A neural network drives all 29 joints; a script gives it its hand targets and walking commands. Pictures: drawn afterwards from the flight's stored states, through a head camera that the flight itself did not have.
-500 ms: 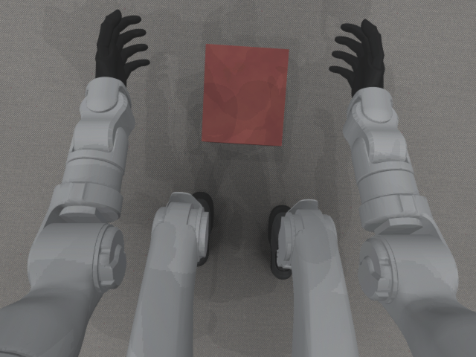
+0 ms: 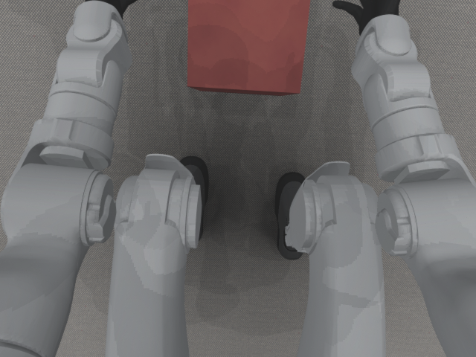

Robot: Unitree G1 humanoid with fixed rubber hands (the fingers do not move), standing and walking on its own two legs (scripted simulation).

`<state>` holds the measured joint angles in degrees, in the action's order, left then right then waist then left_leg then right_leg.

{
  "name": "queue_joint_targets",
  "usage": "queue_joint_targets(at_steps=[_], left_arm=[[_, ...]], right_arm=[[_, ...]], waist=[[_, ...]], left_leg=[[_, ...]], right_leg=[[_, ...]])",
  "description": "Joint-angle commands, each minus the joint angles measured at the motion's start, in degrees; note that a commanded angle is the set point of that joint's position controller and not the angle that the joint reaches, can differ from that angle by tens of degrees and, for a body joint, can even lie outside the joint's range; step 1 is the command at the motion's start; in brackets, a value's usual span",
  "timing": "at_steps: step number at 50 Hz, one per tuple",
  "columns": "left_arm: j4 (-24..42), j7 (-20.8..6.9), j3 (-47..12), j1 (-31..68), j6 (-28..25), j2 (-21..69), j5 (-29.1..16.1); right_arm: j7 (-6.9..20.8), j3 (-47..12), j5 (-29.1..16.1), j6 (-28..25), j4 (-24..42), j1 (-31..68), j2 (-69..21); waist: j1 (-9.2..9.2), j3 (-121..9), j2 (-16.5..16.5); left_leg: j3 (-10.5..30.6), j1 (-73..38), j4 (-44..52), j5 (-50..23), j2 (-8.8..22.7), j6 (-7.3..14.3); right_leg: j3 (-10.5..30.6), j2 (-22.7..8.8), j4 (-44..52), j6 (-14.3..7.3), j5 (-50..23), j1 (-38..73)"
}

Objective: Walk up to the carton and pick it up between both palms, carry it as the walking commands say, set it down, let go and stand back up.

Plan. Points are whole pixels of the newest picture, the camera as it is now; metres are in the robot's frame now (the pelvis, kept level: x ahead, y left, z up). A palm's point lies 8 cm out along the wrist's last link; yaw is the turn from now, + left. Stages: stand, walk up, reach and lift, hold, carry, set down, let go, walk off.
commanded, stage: reach and lift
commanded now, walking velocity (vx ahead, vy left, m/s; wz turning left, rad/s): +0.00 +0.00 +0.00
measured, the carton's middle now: (245, 32) +0.53 +0.02 -0.31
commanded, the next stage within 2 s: none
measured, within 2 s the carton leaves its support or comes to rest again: leaves its support in 1.78 s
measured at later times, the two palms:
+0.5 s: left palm (121, 2) +0.54 +0.20 -0.23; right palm (369, 21) +0.53 -0.16 -0.23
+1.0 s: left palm (138, 3) +0.53 +0.17 -0.22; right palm (348, 11) +0.54 -0.12 -0.21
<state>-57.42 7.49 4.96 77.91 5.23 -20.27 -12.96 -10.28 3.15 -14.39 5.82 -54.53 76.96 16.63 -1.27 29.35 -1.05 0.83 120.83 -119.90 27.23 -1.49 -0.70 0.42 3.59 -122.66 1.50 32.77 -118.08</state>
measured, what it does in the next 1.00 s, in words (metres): stands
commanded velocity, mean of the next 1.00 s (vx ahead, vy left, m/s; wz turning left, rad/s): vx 0.00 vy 0.00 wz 0.00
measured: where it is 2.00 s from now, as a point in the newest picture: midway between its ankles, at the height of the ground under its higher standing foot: (240, 222)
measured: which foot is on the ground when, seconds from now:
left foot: down 0.00-1.00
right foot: down 0.00-1.00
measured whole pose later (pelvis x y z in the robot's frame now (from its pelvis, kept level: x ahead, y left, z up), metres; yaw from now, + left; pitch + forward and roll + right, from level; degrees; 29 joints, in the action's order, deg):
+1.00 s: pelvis +0.02 +0.00 -0.03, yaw -1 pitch +36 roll +0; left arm -75.5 4.6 -0.2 82.7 -4.5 -18.2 -14.6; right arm -7.7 -2.4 -14.2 -3.2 -70.1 81.8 13.7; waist -1.8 20.2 -1.0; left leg 1.0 131.8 -124.5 29.1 -0.2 -0.6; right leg -0.2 4.1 -126.6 1.2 33.5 -129.6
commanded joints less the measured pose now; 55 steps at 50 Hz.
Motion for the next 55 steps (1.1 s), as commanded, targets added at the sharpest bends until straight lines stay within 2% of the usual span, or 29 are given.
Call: queue_joint_targets(at_steps=[1,2,4,6,10,11,12,14,15,16,18,20,21,22,24,26,28,29,32,33,34,35,40,44,47,51,52,53,55], left_arm=[[2.68,-0.88,0.73,14.63,-3.79,-3.57,0.86],[-3.53,-0.96,-0.63,15.63,-3.95,-2.18,0.26],[-7.30,-1.63,-0.50,14.20,-4.62,-2.14,0.37],[-2.50,-1.95,-2.33,15.73,-6.21,-0.99,-1.36],[-6.04,-1.14,0.11,14.33,-8.40,-5.84,1.19],[-5.80,-1.21,-1.71,14.42,-8.56,-3.16,-1.23],[-10.77,-1.58,-4.07,12.70,-8.37,-1.16,-1.84],[-7.42,-2.98,-7.99,12.90,-9.35,1.14,-5.68],[-9.82,-2.91,-8.96,11.42,-9.35,2.77,-8.30],[-6.12,-2.05,-7.31,12.32,-9.81,-1.36,-6.85],[-6.51,-1.71,-8.20,12.72,-10.25,-1.60,-8.94],[-13.09,-1.83,-4.29,8.17,-9.27,-0.83,-5.65],[-14.59,-1.96,-5.04,8.16,-8.93,-0.77,-4.87],[-13.51,-2.22,-3.36,6.97,-9.26,-1.45,-2.55],[-9.71,-2.35,-2.77,8.10,-9.99,-1.94,-2.76],[-8.10,-2.38,-3.55,8.14,-10.43,-1.06,-3.46],[-11.70,-2.97,-4.74,6.17,-10.50,1.56,-4.41],[-8.93,-3.25,-5.44,7.28,-10.11,1.57,-5.43],[-10.50,-3.19,-2.03,8.07,-10.03,-1.31,-2.11],[-8.84,-3.37,-4.61,9.33,-10.22,0.65,-3.43],[-7.02,-3.30,-5.28,9.75,-11.06,2.28,-4.24],[-6.22,-3.54,-6.70,12.14,-10.49,3.04,-5.87],[-8.28,-2.64,-5.28,11.02,-11.16,0.25,-4.68],[-13.22,-2.01,-1.77,9.60,-10.55,1.17,-1.16],[-13.68,-2.71,-4.95,10.99,-10.72,7.87,-1.49],[-13.80,-1.58,-0.50,10.08,-11.55,5.22,2.76],[-12.44,-1.34,-0.02,11.71,-11.70,4.67,2.47],[-11.10,-2.33,-3.30,13.39,-11.84,11.66,1.74],[-14.47,-3.32,-3.30,13.92,-11.43,17.63,3.58]], right_arm=[[1.14,0.66,1.09,-3.62,2.12,13.53,3.16],[0.86,1.56,2.47,-4.14,-3.16,14.36,4.74],[1.90,2.09,2.63,-4.92,-5.58,14.25,4.06],[2.31,1.56,1.92,-6.37,-5.72,13.27,4.18],[2.53,0.10,0.01,-7.60,-7.96,11.74,2.95],[2.45,-0.55,-0.39,-8.35,-7.27,12.39,3.93],[2.99,-2.35,-1.91,-8.02,-11.24,13.41,2.37],[3.16,-4.95,-2.21,-9.12,-7.43,12.06,1.05],[3.04,-7.40,-2.34,-9.56,-5.96,11.14,0.05],[2.68,-6.16,-2.49,-10.01,-2.31,12.62,1.49],[2.58,-6.69,-4.32,-10.45,0.77,14.11,0.47],[2.79,-7.56,-3.76,-9.49,-3.19,11.99,0.18],[3.52,-8.35,-3.26,-8.65,-8.51,10.07,-0.87],[4.01,-7.70,-4.93,-8.59,-6.84,9.95,-2.63],[3.29,-5.00,-2.76,-9.18,-6.35,8.94,-1.01],[2.95,-5.07,-3.45,-10.04,-3.57,10.06,0.15],[2.98,-6.67,-3.39,-10.09,-6.16,7.71,-2.80],[2.72,-5.78,-2.26,-9.80,-5.69,7.60,-1.18],[2.59,-4.51,-0.79,-9.17,-9.03,6.81,-2.14],[2.61,-3.74,-0.59,-9.77,-7.00,8.24,-1.01],[2.92,-5.89,-1.76,-10.03,-7.86,7.87,-4.37],[2.57,-5.27,-2.00,-9.97,-5.91,10.25,-2.64],[2.34,-6.21,-2.71,-10.24,-6.72,12.33,-3.42],[1.61,-3.04,0.97,-10.26,-8.67,10.96,-3.72],[2.73,-5.87,0.07,-9.77,-10.22,13.46,-8.93],[2.20,-1.10,3.34,-10.75,-11.57,10.61,-7.07],[1.51,1.11,5.00,-11.07,-9.98,11.35,-4.79],[2.40,-2.90,3.38,-11.17,-9.47,14.12,-12.88],[3.47,-3.44,5.84,-10.39,-10.61,15.17,-18.01]], waist=[[-1.42,-87.76,2.11],[1.21,-79.75,1.69],[0.87,-74.39,1.40],[2.26,-75.02,1.50],[-1.35,-76.99,4.32],[-0.83,-80.80,4.40],[-3.38,-71.92,5.68],[0.05,-75.47,3.70],[1.50,-77.87,-0.37],[1.40,-81.71,0.55],[1.60,-81.08,-3.91],[-2.07,-74.33,-2.90],[-2.16,-69.52,-3.89],[-5.38,-70.26,-1.30],[-2.56,-73.25,-0.87],[-2.80,-75.41,2.28],[-2.04,-70.94,0.64],[0.04,-73.38,-0.17],[-2.05,-69.38,0.01],[0.16,-68.89,0.68],[-0.98,-70.36,0.20],[0.41,-72.16,1.53],[-2.10,-72.50,0.88],[-1.56,-68.27,-2.10],[-3.04,-69.02,-0.79],[-2.31,-68.81,1.15],[0.29,-68.61,0.43],[-1.52,-68.92,0.85],[-0.58,-68.02,-1.94]], left_leg=[[-2.26,-36.17,8.46,-7.47,-0.39,-0.60],[-1.63,-29.63,8.25,-2.97,0.22,-0.91],[-0.55,-28.05,8.43,-3.52,-0.36,-0.73],[-0.37,-27.13,6.77,-8.41,0.06,-1.08],[-0.79,-29.35,3.97,-11.43,0.02,-1.37],[0.19,-31.01,2.90,-15.11,0.01,-1.87],[0.43,-26.56,4.38,-13.04,0.11,-1.80],[1.32,-25.84,2.47,-16.53,0.39,-1.54],[1.29,-26.72,1.83,-17.83,-0.07,-1.16],[0.81,-29.44,1.60,-19.98,0.13,-0.90],[1.85,-28.88,1.60,-21.52,0.04,-0.09],[0.38,-25.21,0.93,-17.26,0.78,0.30],[1.44,-23.33,2.42,-15.18,0.73,0.21],[0.54,-22.47,2.02,-15.24,0.36,0.64],[0.56,-22.98,2.04,-16.89,0.16,0.22],[-0.20,-25.12,1.88,-18.62,0.40,-0.06],[0.25,-21.31,1.86,-18.61,0.05,0.12],[0.40,-22.27,1.57,-17.85,0.25,-0.02],[-0.34,-18.93,3.18,-13.54,0.59,0.03],[0.53,-19.72,3.35,-14.91,0.14,-0.03],[0.38,-20.81,3.55,-16.59,-0.20,0.01],[0.13,-20.75,2.96,-15.82,-0.32,-0.34],[0.83,-22.58,3.04,-14.95,-0.10,0.41],[-0.15,-18.04,3.98,-11.95,-0.50,0.19],[0.30,-18.52,5.36,-9.30,-0.91,0.40],[0.34,-20.87,3.77,-15.26,-1.48,-0.23],[0.38,-21.89,4.50,-14.22,-1.79,-0.51],[0.64,-20.62,4.46,-15.41,-1.88,-0.09],[1.48,-20.87,4.26,-14.64,-2.75,0.14]], right_leg=[[-2.42,-0.76,11.60,0.48,-7.39,25.04],[-2.79,-0.96,11.34,0.27,-4.17,20.35],[-2.91,-0.46,10.34,0.80,-4.97,16.34],[-2.51,-0.56,9.41,0.58,-8.86,15.64],[-1.50,-0.50,7.80,1.31,-10.54,14.79],[-1.63,-0.62,6.56,1.06,-13.43,15.73],[-1.85,-0.30,5.44,0.95,-11.19,10.60],[-1.47,-0.58,4.79,0.51,-15.68,13.54],[-1.89,-1.00,4.86,1.05,-17.29,17.38],[-1.89,-0.81,3.93,1.30,-19.63,18.51],[-2.15,-0.58,3.82,1.95,-20.87,17.95],[-0.81,-0.83,5.58,1.75,-16.79,15.64],[-1.46,-0.93,5.43,2.17,-14.58,10.33],[-1.00,-0.67,5.16,2.13,-15.31,11.45],[-1.05,0.06,4.89,1.65,-16.66,11.20],[-1.01,0.27,4.08,1.37,-17.91,11.77],[-0.39,0.44,6.10,1.29,-19.05,10.53],[-0.18,-0.03,6.03,1.17,-18.90,14.07],[-0.40,0.03,6.81,1.54,-15.98,12.99],[-1.10,0.48,6.27,1.03,-16.39,10.89],[-0.21,0.66,7.01,1.04,-17.61,11.34],[-0.19,0.52,7.09,0.75,-17.70,12.88],[0.04,0.06,6.81,0.66,-14.92,11.19],[-0.57,1.00,8.35,1.41,-13.81,12.28],[-0.62,1.28,7.78,1.03,-11.32,12.68],[-0.44,2.99,7.01,1.41,-16.16,11.82],[-1.12,2.75,7.07,1.18,-15.29,11.38],[-0.37,3.16,7.31,0.88,-16.10,10.50],[-0.85,3.34,7.47,1.23,-14.73,9.49]])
